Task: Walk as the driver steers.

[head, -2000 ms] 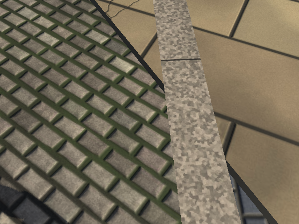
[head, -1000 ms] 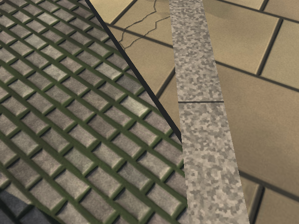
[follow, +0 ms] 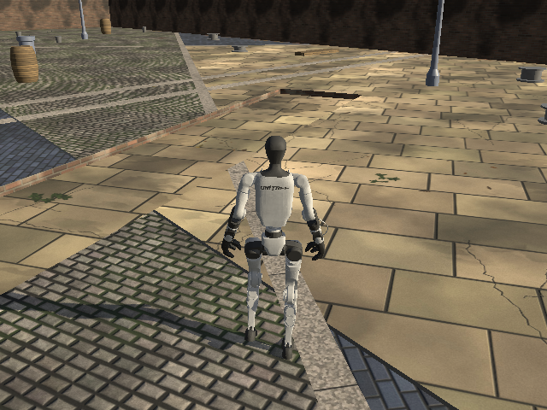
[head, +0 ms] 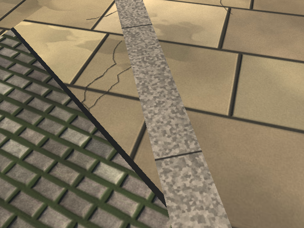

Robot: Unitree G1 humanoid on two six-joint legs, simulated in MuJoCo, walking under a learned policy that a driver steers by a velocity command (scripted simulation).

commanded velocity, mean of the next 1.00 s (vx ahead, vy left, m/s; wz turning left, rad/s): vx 0.55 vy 0.00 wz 0.56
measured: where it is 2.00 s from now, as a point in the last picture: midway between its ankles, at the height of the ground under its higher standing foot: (122, 206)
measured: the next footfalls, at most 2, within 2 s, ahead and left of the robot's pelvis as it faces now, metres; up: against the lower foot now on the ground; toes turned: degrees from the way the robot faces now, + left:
left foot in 0.32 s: +0.39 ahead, +0.11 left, +0.00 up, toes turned +19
right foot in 0.72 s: +0.76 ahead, +0.17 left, +0.00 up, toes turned +37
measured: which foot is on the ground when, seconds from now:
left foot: up 0.00-0.30, down 0.32-0.72, up 0.74-1.00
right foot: down 0.00-0.32, up 0.34-0.70, down 0.72-1.00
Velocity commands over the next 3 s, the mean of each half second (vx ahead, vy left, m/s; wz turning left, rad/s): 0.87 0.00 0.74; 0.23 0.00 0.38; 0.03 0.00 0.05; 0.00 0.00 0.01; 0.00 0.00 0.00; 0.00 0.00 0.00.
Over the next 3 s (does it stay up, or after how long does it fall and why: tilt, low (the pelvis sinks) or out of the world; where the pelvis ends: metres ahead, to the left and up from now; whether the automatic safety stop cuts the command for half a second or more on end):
stays up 0.63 0.23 0.00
